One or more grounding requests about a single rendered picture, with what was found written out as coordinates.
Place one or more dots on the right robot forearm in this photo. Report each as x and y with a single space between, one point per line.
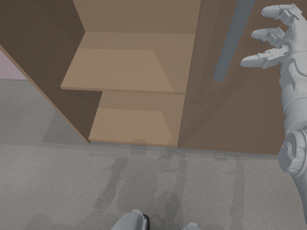
293 82

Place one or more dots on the robot right upper arm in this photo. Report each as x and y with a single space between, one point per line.
292 159

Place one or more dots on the wardrobe door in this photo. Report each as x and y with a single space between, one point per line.
242 113

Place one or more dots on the handle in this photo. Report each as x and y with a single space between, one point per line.
234 33

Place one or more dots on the robot left thigh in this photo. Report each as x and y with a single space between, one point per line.
131 221

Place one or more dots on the left robot shin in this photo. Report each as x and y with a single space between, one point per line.
137 212

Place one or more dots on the right robot hand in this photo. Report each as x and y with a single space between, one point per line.
293 41

